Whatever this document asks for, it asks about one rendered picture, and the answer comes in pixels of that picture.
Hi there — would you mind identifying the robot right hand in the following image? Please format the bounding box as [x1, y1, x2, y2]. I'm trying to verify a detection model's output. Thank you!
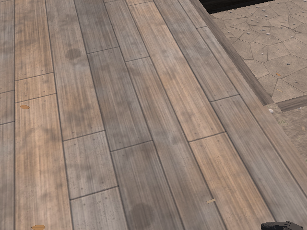
[261, 220, 304, 230]

